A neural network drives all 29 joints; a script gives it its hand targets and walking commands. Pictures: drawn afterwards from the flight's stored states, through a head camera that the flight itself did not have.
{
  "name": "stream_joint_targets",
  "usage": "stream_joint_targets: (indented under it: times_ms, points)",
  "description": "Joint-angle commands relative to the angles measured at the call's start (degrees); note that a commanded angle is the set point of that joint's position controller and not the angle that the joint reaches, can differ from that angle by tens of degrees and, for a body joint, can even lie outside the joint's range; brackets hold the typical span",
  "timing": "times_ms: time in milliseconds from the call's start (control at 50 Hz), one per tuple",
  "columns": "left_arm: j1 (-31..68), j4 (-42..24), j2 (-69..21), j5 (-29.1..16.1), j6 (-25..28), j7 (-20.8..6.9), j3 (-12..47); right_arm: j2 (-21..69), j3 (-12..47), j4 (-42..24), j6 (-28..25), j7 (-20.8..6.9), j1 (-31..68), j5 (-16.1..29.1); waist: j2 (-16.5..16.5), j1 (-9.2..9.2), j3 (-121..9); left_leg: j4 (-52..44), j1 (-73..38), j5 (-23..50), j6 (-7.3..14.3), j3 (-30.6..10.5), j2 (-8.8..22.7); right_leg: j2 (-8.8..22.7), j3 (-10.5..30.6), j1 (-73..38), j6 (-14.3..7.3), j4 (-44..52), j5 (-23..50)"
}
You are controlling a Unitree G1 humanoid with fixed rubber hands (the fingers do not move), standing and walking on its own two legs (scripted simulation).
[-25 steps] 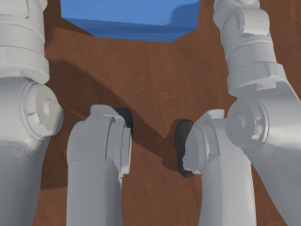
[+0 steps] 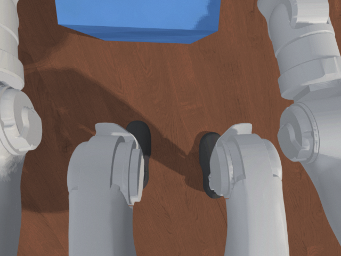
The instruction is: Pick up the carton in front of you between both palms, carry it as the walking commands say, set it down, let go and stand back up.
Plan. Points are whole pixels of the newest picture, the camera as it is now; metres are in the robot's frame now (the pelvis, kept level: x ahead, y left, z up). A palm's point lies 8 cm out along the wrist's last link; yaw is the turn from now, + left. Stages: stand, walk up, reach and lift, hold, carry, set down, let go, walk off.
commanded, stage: set down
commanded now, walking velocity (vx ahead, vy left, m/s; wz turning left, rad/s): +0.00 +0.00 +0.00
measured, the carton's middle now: out of the picture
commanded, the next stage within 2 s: let go in 0.96 s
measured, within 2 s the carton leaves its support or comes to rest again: neither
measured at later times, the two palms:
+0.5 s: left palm out of the picture +0.56 +0.30 +0.01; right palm out of the picture +0.59 -0.09 +0.01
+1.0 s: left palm out of the picture +0.56 +0.30 +0.16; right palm out of the picture +0.58 -0.09 +0.16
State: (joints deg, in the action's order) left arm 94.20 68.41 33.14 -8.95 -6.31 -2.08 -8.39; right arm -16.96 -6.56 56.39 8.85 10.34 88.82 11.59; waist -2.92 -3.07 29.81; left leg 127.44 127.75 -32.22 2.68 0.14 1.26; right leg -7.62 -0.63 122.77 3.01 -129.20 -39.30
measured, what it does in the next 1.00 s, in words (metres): rises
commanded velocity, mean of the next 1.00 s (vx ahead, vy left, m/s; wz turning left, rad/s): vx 0.00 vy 0.00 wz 0.00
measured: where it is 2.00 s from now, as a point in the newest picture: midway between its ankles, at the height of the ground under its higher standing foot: (176, 171)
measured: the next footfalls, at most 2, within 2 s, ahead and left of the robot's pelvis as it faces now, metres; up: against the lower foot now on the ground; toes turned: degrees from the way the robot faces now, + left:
none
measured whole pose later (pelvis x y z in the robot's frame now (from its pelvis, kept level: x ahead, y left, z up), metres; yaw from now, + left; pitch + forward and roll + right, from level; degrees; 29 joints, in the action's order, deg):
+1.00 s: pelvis +0.03 +0.01 +0.26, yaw +2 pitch +45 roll -4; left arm 80.0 58.7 26.2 4.4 -12.7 -6.6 -19.5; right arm -9.0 -20.0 44.5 15.1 7.7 72.8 -1.8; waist -1.6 -0.7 3.5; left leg 68.2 96.1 -17.2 1.7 -1.9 -1.9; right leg -3.8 1.6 91.7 2.0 -68.9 -22.5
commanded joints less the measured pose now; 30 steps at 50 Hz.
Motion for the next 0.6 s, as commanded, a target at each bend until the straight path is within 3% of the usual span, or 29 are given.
stream_joint_targets:
  times_ms: [0,60,120,200,300,420,580]
  points:
    - [16.70,-8.44,10.05,-0.94,-0.49,-0.27,0.00,-3.77,-0.21,-12.03,0.49,1.27,18.61,-0.19,2.28,-3.71,-87.65,-9.83,-56.73,31.36,-0.87,-0.81,-1.37,0.89,-4.22,-27.91,0.01,12.29,22.07]
    - [18.31,-13.21,11.10,-0.50,-3.07,-0.12,-0.16,-4.32,-2.06,-15.91,3.05,2.85,19.49,-1.43,4.05,-2.66,-94.84,-13.12,-60.32,30.38,-1.32,0.54,-2.24,0.20,-4.73,-31.93,-0.38,15.94,21.32]
    - [17.53,-12.98,9.99,1.31,-5.25,-0.26,-0.91,-3.94,-5.02,-13.35,5.40,3.28,16.96,-3.54,6.33,-1.47,-89.50,-16.80,-57.95,26.43,-1.86,1.04,-2.73,-0.03,-4.67,-28.86,-0.96,19.68,17.89]
    - [14.08,-9.62,5.83,4.73,-5.55,-1.46,-2.44,-1.26,-9.83,-7.71,5.65,1.84,12.07,-7.31,7.56,0.11,-78.34,-20.95,-51.47,21.85,-2.38,0.20,-2.57,0.26,-4.20,-22.62,-1.15,23.69,14.84]
    - [10.68,-9.01,3.30,8.00,-5.27,-2.47,-4.97,0.63,-12.93,-7.73,4.99,0.18,9.74,-10.92,6.98,-0.08,-76.43,-26.12,-50.43,21.47,-2.66,-0.24,-2.84,0.10,-4.21,-21.67,-0.70,28.71,14.40]
    - [10.87,-13.96,5.17,8.69,-5.95,-2.00,-6.77,-0.44,-11.46,-13.52,5.47,0.01,10.78,-10.03,6.44,-1.19,-87.47,-31.58,-60.77,27.46,-2.58,0.00,-3.66,-0.23,-4.57,-26.40,-0.27,34.19,17.01]
    - [8.76,-19.19,4.97,7.34,-8.29,-2.08,-6.02,-1.54,-10.13,-18.15,7.36,0.08,6.76,-8.29,8.42,0.37,-97.59,-39.11,-77.58,38.35,-2.75,-1.02,-4.25,0.08,-5.09,-28.19,0.02,42.94,20.89]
